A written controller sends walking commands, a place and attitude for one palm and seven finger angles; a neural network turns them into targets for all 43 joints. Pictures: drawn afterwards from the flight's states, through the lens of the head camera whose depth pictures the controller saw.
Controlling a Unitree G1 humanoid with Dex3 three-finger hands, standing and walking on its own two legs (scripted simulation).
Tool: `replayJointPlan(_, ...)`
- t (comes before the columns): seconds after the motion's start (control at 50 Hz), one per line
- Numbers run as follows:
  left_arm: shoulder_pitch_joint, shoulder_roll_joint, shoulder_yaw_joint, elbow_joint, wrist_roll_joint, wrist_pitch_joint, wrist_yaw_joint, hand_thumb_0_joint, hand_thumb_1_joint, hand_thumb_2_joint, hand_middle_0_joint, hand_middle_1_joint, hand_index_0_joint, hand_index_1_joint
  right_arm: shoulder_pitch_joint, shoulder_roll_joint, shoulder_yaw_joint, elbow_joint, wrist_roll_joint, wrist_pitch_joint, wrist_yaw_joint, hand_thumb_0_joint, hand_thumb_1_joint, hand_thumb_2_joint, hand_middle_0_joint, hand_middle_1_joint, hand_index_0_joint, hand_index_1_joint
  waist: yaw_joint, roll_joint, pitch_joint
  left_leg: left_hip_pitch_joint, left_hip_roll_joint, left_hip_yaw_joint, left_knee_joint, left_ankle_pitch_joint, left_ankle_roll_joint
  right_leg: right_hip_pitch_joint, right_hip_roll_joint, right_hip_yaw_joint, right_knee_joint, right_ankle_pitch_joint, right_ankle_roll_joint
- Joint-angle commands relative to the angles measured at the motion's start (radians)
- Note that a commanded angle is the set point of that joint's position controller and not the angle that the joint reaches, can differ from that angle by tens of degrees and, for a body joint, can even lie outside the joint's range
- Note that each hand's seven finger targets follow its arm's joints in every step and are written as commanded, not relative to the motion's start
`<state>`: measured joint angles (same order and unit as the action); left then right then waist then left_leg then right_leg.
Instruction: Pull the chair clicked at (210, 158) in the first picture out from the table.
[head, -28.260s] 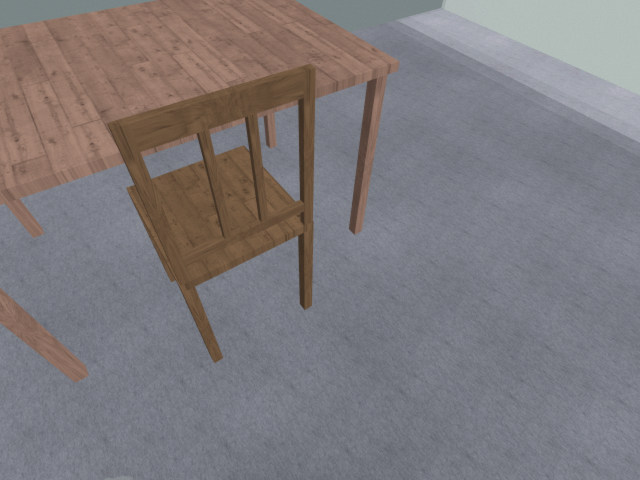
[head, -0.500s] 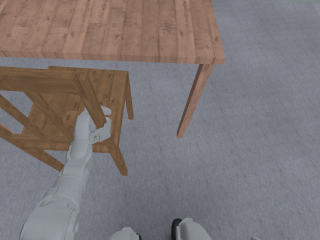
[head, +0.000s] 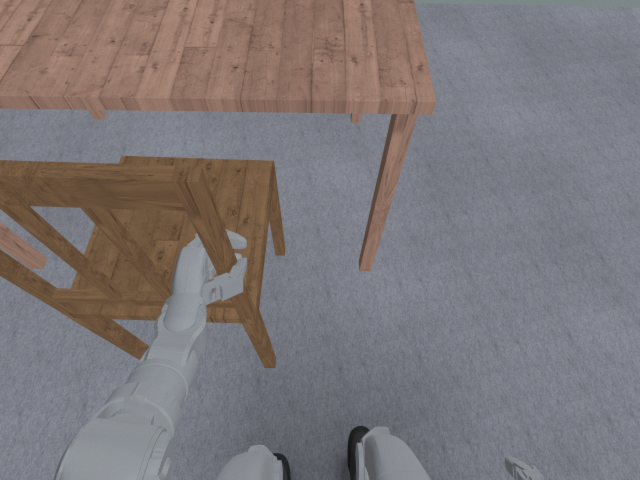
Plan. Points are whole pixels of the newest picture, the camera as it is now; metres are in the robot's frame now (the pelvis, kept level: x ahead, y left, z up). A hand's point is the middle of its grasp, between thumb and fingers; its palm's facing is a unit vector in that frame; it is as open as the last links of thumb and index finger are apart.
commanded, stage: step backward, pulling the chair out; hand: left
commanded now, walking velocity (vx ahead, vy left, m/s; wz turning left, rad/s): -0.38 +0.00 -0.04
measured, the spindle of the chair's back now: (73, 257) +0.42 +0.37 -0.06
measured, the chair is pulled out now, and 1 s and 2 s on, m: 0.13 0.19 0.29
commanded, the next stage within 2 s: none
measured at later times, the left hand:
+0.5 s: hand (251, 305) +0.34 +0.09 -0.05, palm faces -0.10 -0.98 -0.19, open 5.7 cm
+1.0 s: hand (247, 312) +0.33 +0.10 -0.05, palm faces -0.11 -0.98 -0.18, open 5.8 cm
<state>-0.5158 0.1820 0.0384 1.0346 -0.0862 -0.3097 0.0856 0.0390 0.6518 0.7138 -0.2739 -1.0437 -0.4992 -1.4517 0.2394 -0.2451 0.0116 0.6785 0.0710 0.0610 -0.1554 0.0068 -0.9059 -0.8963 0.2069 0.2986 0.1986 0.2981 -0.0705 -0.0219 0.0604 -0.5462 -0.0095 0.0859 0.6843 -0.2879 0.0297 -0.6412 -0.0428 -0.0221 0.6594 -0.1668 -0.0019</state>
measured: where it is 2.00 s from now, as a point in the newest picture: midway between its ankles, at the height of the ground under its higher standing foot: outside the picture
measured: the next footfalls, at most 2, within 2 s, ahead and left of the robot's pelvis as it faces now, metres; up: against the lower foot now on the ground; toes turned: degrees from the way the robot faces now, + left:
right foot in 1.40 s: +0.01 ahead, -0.13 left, +0.00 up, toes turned -7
left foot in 1.70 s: -0.08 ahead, +0.14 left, +0.00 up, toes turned -5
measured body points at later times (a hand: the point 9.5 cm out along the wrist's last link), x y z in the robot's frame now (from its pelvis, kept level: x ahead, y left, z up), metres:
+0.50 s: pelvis -0.02 +0.00 +0.00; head +0.04 -0.01 +0.44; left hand +0.34 +0.15 -0.04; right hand +0.05 -0.26 -0.14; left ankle +0.03 +0.10 -0.71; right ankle +0.09 -0.12 -0.71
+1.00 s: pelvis -0.04 +0.01 +0.00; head +0.03 +0.00 +0.44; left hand +0.33 +0.15 -0.03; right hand +0.04 -0.24 -0.13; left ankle +0.02 +0.11 -0.71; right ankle +0.04 -0.12 -0.71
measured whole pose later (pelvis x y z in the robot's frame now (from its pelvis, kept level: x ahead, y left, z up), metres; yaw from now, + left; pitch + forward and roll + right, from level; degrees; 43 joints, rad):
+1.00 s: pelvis -0.04 +0.01 +0.00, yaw -3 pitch +2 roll +1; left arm -0.55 0.16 -0.02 1.09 -0.05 -0.24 0.07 0.05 0.58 0.76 -0.29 -1.20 -0.50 -1.45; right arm 0.21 -0.21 0.04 0.74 0.04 -0.02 -0.13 0.01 -0.91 -0.90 0.21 0.30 0.20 0.30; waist -0.04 0.00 0.14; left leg -0.46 0.02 0.10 0.68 -0.25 0.02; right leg -0.51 -0.03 -0.01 0.67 -0.19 0.00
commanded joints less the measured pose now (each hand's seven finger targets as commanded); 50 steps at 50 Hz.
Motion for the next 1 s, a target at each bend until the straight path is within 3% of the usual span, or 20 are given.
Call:
replayJointPlan(0.0, -0.384, 0.168, -0.03, -0.195, 0.057, -0.04, 0.021, 0.0, 0.9, 0.9, -0.5, -1.45, -0.5, -1.45, 0.045, -0.126, -0.036, -0.078, 0.002, -0.052, -0.013, 0.0, -0.9, -0.9, 0.2, 0.3, 0.2, 0.3, 0.022, 0.116, -0.426, 0.079, 0.163, -0.156, -0.159, 0.017, 0.006, 0.288, -0.086, 0.116, 0.004, -0.015, -0.021)
replayJointPlan(0.16, -0.359, 0.174, -0.036, -0.146, 0.055, -0.05, 0.031, 0.0, 0.9, 0.9, -0.5, -1.45, -0.5, -1.45, 0.083, -0.129, -0.043, -0.035, 0.005, -0.094, 0.001, 0.0, -0.9, -0.9, 0.2, 0.3, 0.2, 0.3, 0.018, -0.073, -0.419, 0.199, 0.044, -0.115, -0.016, -0.163, -0.024, 0.235, -0.219, 0.299, -0.3, -0.167, -0.068)
replayJointPlan(0.22, -0.364, 0.15, -0.052, -0.144, 0.056, -0.043, 0.033, 0.0, 0.9, 0.9, -0.5, -1.45, -0.5, -1.45, 0.063, -0.133, -0.035, -0.028, 0.004, -0.104, 0.0, 0.0, -0.9, -0.9, 0.2, 0.3, 0.2, 0.3, 0.014, -0.043, -0.422, 0.228, 0.059, -0.131, -0.088, -0.089, -0.019, 0.27, -0.194, 0.233, -0.272, -0.077, -0.054)
replayJointPlan(0.34, -0.394, 0.109, -0.083, -0.176, 0.051, -0.034, 0.03, 0.0, 0.9, 0.9, -0.5, -1.45, -0.5, -1.45, 0.013, -0.131, -0.009, -0.061, 0.011, -0.114, -0.017, 0.0, -0.9, -0.9, 0.2, 0.3, 0.2, 0.3, 0.037, 0.133, -0.357, 0.109, 0.207, -0.189, -0.29, -0.087, 0.031, 0.299, -0.053, 0.07, 0.008, -0.157, -0.008)
replayJointPlan(0.42, -0.386, 0.112, -0.076, -0.19, 0.058, -0.021, 0.019, 0.0, 0.9, 0.9, -0.5, -1.45, -0.5, -1.45, 0.017, -0.129, -0.016, -0.061, -0.006, -0.105, -0.02, 0.0, -0.9, -0.9, 0.2, 0.3, 0.2, 0.3, 0.042, 0.094, -0.394, 0.123, 0.206, -0.164, -0.212, 0.134, 0.018, 0.34, -0.068, 0.094, 0.066, 0.036, -0.015)
replayJointPlan(0.46, -0.372, 0.111, -0.074, -0.18, 0.063, -0.012, 0.016, 0.0, 0.9, 0.9, -0.5, -1.45, -0.5, -1.45, 0.007, -0.128, -0.015, -0.067, -0.008, -0.099, -0.016, 0.0, -0.9, -0.9, 0.2, 0.3, 0.2, 0.3, 0.049, 0.105, -0.33, 0.026, 0.201, -0.159, -0.215, -0.031, 0.015, 0.338, -0.084, 0.121, 0.084, -0.055, -0.03)
replayJointPlan(0.54, -0.338, 0.138, -0.053, -0.156, 0.056, -0.01, 0.023, 0.0, 0.9, 0.9, -0.5, -1.45, -0.5, -1.45, 0.072, -0.124, -0.03, -0.049, -0.008, -0.103, -0.007, 0.0, -0.9, -0.9, 0.2, 0.3, 0.2, 0.3, 0.033, -0.159, -0.347, 0.128, 0.049, -0.121, 0.008, -0.232, -0.025, 0.222, -0.211, 0.332, -0.234, -0.185, -0.09)
replayJointPlan(0.58, -0.332, 0.144, -0.047, -0.143, 0.057, -0.004, 0.023, 0.0, 0.9, 0.9, -0.5, -1.45, -0.5, -1.45, 0.083, -0.116, -0.032, -0.029, -0.01, -0.109, 0.007, 0.0, -0.9, -0.9, 0.2, 0.3, 0.2, 0.3, 0.035, -0.205, -0.395, 0.203, -0.002, -0.107, 0.133, -0.228, -0.043, 0.268, -0.291, 0.378, -0.354, -0.154, -0.119)
replayJointPlan(0.62, -0.346, 0.124, -0.057, -0.146, 0.057, 0.006, 0.02, 0.0, 0.9, 0.9, -0.5, -1.45, -0.5, -1.45, 0.058, -0.116, -0.024, -0.025, -0.011, -0.113, 0.013, 0.0, -0.9, -0.9, 0.2, 0.3, 0.2, 0.3, 0.028, -0.173, -0.415, 0.191, -0.002, -0.137, 0.126, -0.226, -0.045, 0.354, -0.3, 0.336, -0.315, 0.056, -0.133)
replayJointPlan(0.66, -0.371, 0.115, -0.066, -0.148, 0.061, 0.018, 0.018, 0.0, 0.9, 0.9, -0.5, -1.45, -0.5, -1.45, 0.066, -0.126, -0.017, -0.001, -0.01, -0.11, 0.014, 0.0, -0.9, -0.9, 0.2, 0.3, 0.2, 0.3, 0.008, -0.126, -0.43, 0.251, 0.02, -0.141, -0.059, -0.124, -0.04, 0.37, -0.257, 0.224, -0.239, 0.164, -0.092)
replayJointPlan(0.7, -0.38, 0.105, -0.077, -0.167, 0.063, 0.01, 0.016, 0.0, 0.9, 0.9, -0.5, -1.45, -0.5, -1.45, 0.031, -0.148, -0.019, -0.019, -0.015, -0.104, 0.002, 0.0, -0.9, -0.9, 0.2, 0.3, 0.2, 0.3, 0.022, 0.058, -0.382, 0.225, 0.123, -0.206, -0.24, 0.024, -0.001, 0.308, -0.116, 0.101, -0.119, 0.033, -0.01)
replayJointPlan(0.72, -0.406, 0.091, -0.092, -0.186, 0.062, 0.006, 0.018, 0.0, 0.9, 0.9, -0.5, -1.45, -0.5, -1.45, -0.006, -0.149, -0.014, -0.04, -0.009, -0.102, -0.001, 0.0, -0.9, -0.9, 0.2, 0.3, 0.2, 0.3, 0.031, 0.167, -0.366, 0.179, 0.2, -0.231, -0.307, 0.019, 0.025, 0.306, -0.068, 0.047, 0.004, -0.062, 0.005)
replayJointPlan(0.74, -0.42, 0.066, -0.104, -0.185, 0.056, 0.005, 0.019, 0.0, 0.9, 0.9, -0.5, -1.45, -0.5, -1.45, -0.017, -0.141, -0.012, -0.052, -0.004, -0.103, 0.002, 0.0, -0.9, -0.9, 0.2, 0.3, 0.2, 0.3, 0.042, 0.184, -0.359, 0.14, 0.252, -0.262, -0.347, -0.072, 0.045, 0.31, -0.036, 0.023, 0.077, -0.172, 0.0)
replayJointPlan(0.76, -0.437, 0.054, -0.105, -0.205, 0.053, 0.005, 0.017, 0.0, 0.9, 0.9, -0.5, -1.45, -0.5, -1.45, -0.015, -0.127, -0.008, -0.061, -0.008, -0.105, 0.0, 0.0, -0.9, -0.9, 0.2, 0.3, 0.2, 0.3, 0.044, 0.17, -0.355, 0.145, 0.274, -0.284, -0.347, -0.068, 0.061, 0.301, -0.023, 0.028, 0.126, -0.188, -0.007)
replayJointPlan(0.78, -0.452, 0.053, -0.1, -0.211, 0.052, 0.003, 0.015, 0.0, 0.9, 0.9, -0.5, -1.45, -0.5, -1.45, 0.0, -0.124, -0.009, -0.055, -0.012, -0.109, -0.004, 0.0, -0.9, -0.9, 0.2, 0.3, 0.2, 0.3, 0.043, 0.132, -0.362, 0.2, 0.278, -0.281, -0.293, 0.104, 0.07, 0.289, -0.02, 0.038, 0.122, -0.128, -0.007)
replayJointPlan(0.82, -0.426, 0.071, -0.085, -0.186, 0.061, 0.009, 0.01, 0.0, 0.9, 0.9, -0.5, -1.45, -0.5, -1.45, 0.021, -0.128, -0.018, -0.04, -0.023, -0.111, -0.004, 0.0, -0.9, -0.9, 0.2, 0.3, 0.2, 0.3, 0.037, 0.068, -0.41, 0.272, 0.26, -0.227, -0.19, 0.397, 0.052, 0.329, -0.03, 0.047, 0.066, 0.051, -0.001)
replayJointPlan(0.84, -0.412, 0.063, -0.085, -0.162, 0.072, 0.01, 0.009, 0.0, 0.9, 0.9, -0.5, -1.45, -0.5, -1.45, 0.021, -0.133, -0.024, -0.029, -0.031, -0.11, 0.0, 0.0, -0.9, -0.9, 0.2, 0.3, 0.2, 0.3, 0.037, 0.093, -0.382, 0.27, 0.258, -0.212, -0.179, 0.438, 0.038, 0.329, -0.043, 0.054, 0.053, 0.079, -0.005)
replayJointPlan(0.88, -0.433, 0.06, -0.094, -0.174, 0.083, -0.002, 0.004, 0.0, 0.9, 0.9, -0.5, -1.45, -0.5, -1.45, 0.024, -0.135, -0.026, -0.021, -0.039, -0.109, 0.01, 0.0, -0.9, -0.9, 0.2, 0.3, 0.2, 0.3, 0.035, 0.167, -0.349, 0.269, 0.257, -0.203, -0.181, 0.439, 0.025, 0.315, -0.046, 0.051, 0.041, 0.073, -0.014)
replayJointPlan(0.92, -0.394, 0.116, -0.047, -0.153, 0.082, -0.002, 0.01, 0.0, 0.9, 0.9, -0.5, -1.45, -0.5, -1.45, 0.031, -0.14, -0.041, -0.016, -0.035, -0.107, 0.006, 0.0, -0.9, -0.9, 0.2, 0.3, 0.2, 0.3, 0.036, 0.105, -0.43, 0.276, 0.237, -0.18, -0.136, 0.427, 0.01, 0.374, -0.055, 0.071, 0.007, 0.202, -0.013)
replayJointPlan(0.98, -0.384, 0.128, -0.047, -0.15, 0.07, 0.0, 0.009, 0.0, 0.9, 0.9, -0.5, -1.45, -0.5, -1.45, 0.024, -0.122, -0.038, -0.024, -0.028, -0.104, 0.002, 0.0, -0.9, -0.9, 0.2, 0.3, 0.2, 0.3, 0.026, 0.015, -0.426, 0.2, 0.157, -0.138, -0.092, 0.138, -0.025, 0.373, -0.13, 0.174, -0.063, 0.188, -0.04)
